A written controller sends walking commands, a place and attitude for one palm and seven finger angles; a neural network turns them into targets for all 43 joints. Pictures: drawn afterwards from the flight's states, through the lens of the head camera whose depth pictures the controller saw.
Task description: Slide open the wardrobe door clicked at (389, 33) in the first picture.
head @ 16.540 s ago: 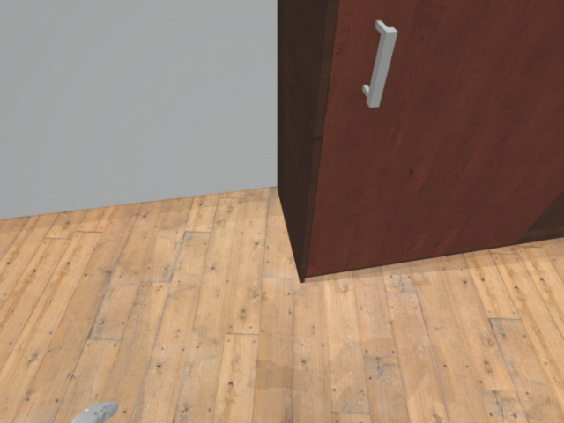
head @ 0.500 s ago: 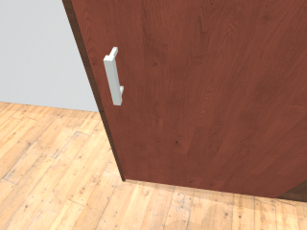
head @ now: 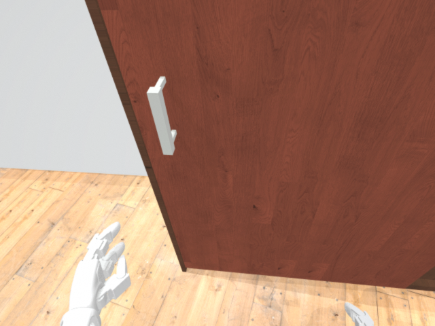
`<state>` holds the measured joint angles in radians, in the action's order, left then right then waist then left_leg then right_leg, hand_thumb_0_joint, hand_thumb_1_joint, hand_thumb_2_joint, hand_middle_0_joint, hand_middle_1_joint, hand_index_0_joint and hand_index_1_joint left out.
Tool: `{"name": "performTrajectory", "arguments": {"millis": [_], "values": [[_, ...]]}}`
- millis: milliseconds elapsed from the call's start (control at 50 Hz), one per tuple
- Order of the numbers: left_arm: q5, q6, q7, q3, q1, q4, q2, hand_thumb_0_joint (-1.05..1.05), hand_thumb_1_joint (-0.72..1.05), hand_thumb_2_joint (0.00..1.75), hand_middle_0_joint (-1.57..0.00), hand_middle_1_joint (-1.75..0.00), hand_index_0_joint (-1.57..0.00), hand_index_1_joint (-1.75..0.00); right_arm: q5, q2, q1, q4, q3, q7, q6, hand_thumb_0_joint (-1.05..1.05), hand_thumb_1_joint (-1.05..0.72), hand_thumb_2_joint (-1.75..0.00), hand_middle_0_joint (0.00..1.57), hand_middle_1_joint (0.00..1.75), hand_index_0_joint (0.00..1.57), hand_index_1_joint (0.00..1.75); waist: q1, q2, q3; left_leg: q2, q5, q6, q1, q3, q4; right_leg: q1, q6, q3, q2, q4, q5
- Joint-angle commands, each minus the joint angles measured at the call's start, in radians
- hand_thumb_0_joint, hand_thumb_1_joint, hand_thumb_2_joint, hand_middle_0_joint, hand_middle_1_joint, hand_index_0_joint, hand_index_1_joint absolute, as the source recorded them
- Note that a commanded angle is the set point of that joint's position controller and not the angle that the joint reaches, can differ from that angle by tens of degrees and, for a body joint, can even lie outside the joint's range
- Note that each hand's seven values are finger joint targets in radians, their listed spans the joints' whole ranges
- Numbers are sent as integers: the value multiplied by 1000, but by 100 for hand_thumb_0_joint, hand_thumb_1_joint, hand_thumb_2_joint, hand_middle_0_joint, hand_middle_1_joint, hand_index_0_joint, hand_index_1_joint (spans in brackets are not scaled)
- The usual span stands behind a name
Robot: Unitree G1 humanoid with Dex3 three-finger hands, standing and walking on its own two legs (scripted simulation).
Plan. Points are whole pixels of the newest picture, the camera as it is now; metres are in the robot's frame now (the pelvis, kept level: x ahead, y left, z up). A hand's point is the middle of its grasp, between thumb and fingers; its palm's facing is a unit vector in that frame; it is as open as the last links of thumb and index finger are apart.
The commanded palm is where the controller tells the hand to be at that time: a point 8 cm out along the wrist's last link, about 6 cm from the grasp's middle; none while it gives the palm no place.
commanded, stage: raise the hand with hooked fingers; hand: left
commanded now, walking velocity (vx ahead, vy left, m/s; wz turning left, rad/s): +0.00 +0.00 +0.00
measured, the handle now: (165, 117) +0.48 +0.12 +0.16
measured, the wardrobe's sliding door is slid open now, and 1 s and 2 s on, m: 0.00 0.00 0.00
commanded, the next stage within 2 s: move the hooked fingers beside the handle in 1.88 s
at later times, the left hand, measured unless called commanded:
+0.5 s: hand (109, 280) +0.20 +0.19 +0.04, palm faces -0.17 -0.98 -0.09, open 10.4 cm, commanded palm +0.16 +0.26 +0.05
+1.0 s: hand (53, 230) +0.24 +0.26 +0.13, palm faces +0.00 -1.00 -0.10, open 13.3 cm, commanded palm +0.21 +0.31 +0.13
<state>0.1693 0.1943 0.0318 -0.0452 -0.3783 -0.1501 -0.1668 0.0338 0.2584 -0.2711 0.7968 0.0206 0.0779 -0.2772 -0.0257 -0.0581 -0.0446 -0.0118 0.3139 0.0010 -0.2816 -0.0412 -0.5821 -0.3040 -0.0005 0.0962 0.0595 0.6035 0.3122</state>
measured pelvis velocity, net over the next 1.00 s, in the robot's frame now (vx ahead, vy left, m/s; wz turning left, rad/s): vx -0.01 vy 0.02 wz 0.00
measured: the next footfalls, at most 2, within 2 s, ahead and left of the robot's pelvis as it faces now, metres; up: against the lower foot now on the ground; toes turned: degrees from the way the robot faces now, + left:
none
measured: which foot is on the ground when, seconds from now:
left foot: down 0.00-1.00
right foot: down 0.00-1.00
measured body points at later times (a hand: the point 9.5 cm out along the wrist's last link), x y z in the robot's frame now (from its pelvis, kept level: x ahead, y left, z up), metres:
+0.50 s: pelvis -0.03 +0.01 -0.03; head +0.00 +0.01 +0.41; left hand +0.20 +0.24 +0.05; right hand +0.17 -0.20 -0.11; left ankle -0.01 +0.12 -0.73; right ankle +0.00 -0.12 -0.73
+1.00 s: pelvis -0.01 +0.02 +0.00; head -0.01 +0.02 +0.45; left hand +0.23 +0.32 +0.13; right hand +0.18 -0.22 -0.05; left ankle -0.01 +0.12 -0.73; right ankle +0.00 -0.12 -0.73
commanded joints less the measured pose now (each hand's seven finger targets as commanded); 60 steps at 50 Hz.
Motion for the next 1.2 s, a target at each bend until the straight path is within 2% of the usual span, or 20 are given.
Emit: {"name": "performTrajectory", "arguments": {"millis": [0, 20, 40, 80, 140, 200, 240, 320, 360, 420, 440, 540, 620, 720, 780, 840, 920, 1040, 1100, 1180], "values": [[52, 247, -209, -87, -295, -52, -21, 0, 62, 78, -22, -48, -22, -48, -15, 107, 124, -258, 67, -37, -65, 0, -90, -90, 20, 30, 20, 30, 83, 383, 76, 32, -30, -6, -262, 15, -65, -167, 8, -29, -45, -3, 68], [65, 302, -272, -126, -299, -48, -53, 0, 60, 77, -22, -50, -22, -50, -16, 115, 141, -288, 75, -51, -58, 0, -90, -90, 20, 30, 20, 30, 84, 358, 30, 42, -54, -9, -288, 4, -108, -141, 10, -42, -40, 37, -11], [72, 335, -341, -204, -334, -84, -114, 0, 57, 76, -22, -51, -22, -51, -16, 132, 141, -318, 87, -70, -43, 0, -90, -90, 20, 30, 20, 30, 103, 253, -12, 48, -105, -14, -273, -2, -138, -103, 28, -48, -34, 86, -115], [80, 356, -421, -266, -275, 37, -205, 0, 53, 74, -23, -54, -23, -54, -9, 128, 170, -381, 85, -75, -23, 0, -90, -90, 20, 30, 20, 30, 115, 142, -121, 56, -141, -5, -300, -24, -183, -75, 28, -77, -15, 136, -207], [125, 317, -410, -284, -180, 292, -209, 0, 46, 71, -23, -58, -23, -58, -9, 104, 173, -448, 73, -62, 8, 0, -90, -90, 20, 30, 20, 30, 116, -30, -221, 48, -156, 6, -260, -31, -192, -76, 24, -79, -27, 161, -194], [145, 343, -344, -247, -20, 517, -177, 0, 39, 68, -24, -63, -24, -63, -9, 78, 116, -449, 57, -45, 5, 0, -90, -90, 20, 30, 20, 30, 51, -97, -232, 27, -157, 16, -196, 4, -210, -136, 22, -69, -48, 158, -171], [131, 385, -323, -190, 129, 601, -176, 0, 34, 66, -24, -66, -24, -66, -17, 90, 78, -420, 39, -32, -5, 0, -90, -90, 20, 30, 20, 30, -15, -43, -188, 13, -133, 24, -199, 37, -235, -213, 21, -61, -64, 167, -137], [105, 386, -377, -90, 191, 489, -152, 0, 25, 62, -25, -72, -25, -72, 3, 117, 71, -370, 22, -11, -46, 0, -90, -90, 20, 30, 20, 30, -67, -24, -86, 0, 33, 27, -229, 74, -224, -306, 18, -59, -66, 123, 64], [108, 308, -430, -119, 197, 397, -210, 0, 20, 60, -25, -75, -25, -75, 14, 134, 75, -365, 17, 4, -53, 0, -90, -90, 20, 30, 20, 30, -58, 3, -91, 1, 56, 29, -237, 81, -202, -266, 18, -73, -60, 90, 97], [117, 141, -471, -228, 96, 289, -283, 0, 13, 57, -25, -80, -25, -80, 25, 136, 108, -388, 17, 17, -47, 0, -90, -90, 20, 30, 20, 30, 9, 77, -160, 7, 36, 29, -243, 70, -153, -166, 10, -79, -44, 48, 111], [133, 85, -471, -293, 56, 237, -316, 0, 11, 56, -26, -81, -26, -81, 26, 130, 124, -392, 14, 17, -40, 0, -90, -90, 20, 30, 20, 30, 43, 60, -161, 10, 11, 25, -237, 70, -135, -122, 15, -73, -45, 49, 86], [234, 20, -387, -432, 61, 413, -330, 0, -1, 51, -27, -88, -27, -88, 12, 87, 159, -425, -14, 12, -41, 0, -90, -90, 20, 30, 20, 30, 105, 63, -211, 9, -132, 11, -174, 70, -72, 4, 17, -13, -58, 62, -87], [204, 77, -354, -361, 112, 464, -275, 0, -10, 47, -27, -94, -27, -94, 11, 100, 111, -395, -10, -5, -70, 0, -90, -90, 20, 30, 20, 30, 62, -5, -142, 1, -138, 4, -124, 61, -38, -66, 17, 4, -69, 48, -97], [163, 34, -429, -291, 228, 379, -292, 0, -22, 42, -28, -102, -28, -102, 24, 137, 83, -367, -7, 9, -96, 0, -90, -90, 20, 30, 20, 30, 18, -9, -87, -4, -59, 15, -92, 70, -9, -90, 13, -8, -65, -2, -33], [176, -2, -460, -362, 329, 387, -381, 0, -29, 39, -29, -107, -29, -107, 26, 148, 93, -362, -9, 31, -101, 0, -90, -90, 20, 30, 20, 30, 33, 0, -120, 1, -66, 22, -49, 77, 15, -36, 15, -17, -62, -33, -30], [187, -7, -443, -449, 400, 433, -462, 0, -36, 36, -29, -111, -29, -111, 19, 142, 103, -357, -20, 39, -105, 0, -90, -90, 20, 30, 20, 30, 61, -54, -159, 1, -136, 17, 12, 86, 43, 26, 24, -7, -67, -41, -90], [207, -30, -435, -457, 429, 369, -431, 0, -45, 32, -30, -117, -30, -117, 21, 130, 114, -348, -32, 37, -100, 0, -90, -90, 20, 30, 20, 30, 65, -68, -105, -1, -184, 6, 43, 85, 78, 44, 26, 4, -71, -64, -156], [193, -162, -506, -427, 483, 223, -434, 0, -50, 30, -30, -120, -30, -120, 29, 140, 117, -351, -41, 32, -71, 0, -90, -90, 20, 30, 20, 30, 68, -28, -56, 4, -235, 15, 53, 67, 100, 81, 25, -7, -69, -105, -243], [189, -201, -530, -445, 571, 245, -480, 0, -50, 30, -30, -120, -30, -120, 32, 139, 127, -362, -45, 34, -57, 0, -90, -90, 20, 30, 20, 30, 61, -2, -94, 6, -228, 21, 82, 70, 107, 85, 20, -7, -68, -118, -238], [205, -180, -531, -534, 691, 288, -580, 0, -50, 30, -30, -120, -30, -120, 27, 132, 142, -364, -53, 39, -47, 0, -90, -90, 20, 30, 20, 30, 68, -10, -158, 13, -236, 23, 131, 74, 116, 124, 24, -16, -70, -138, -236]]}}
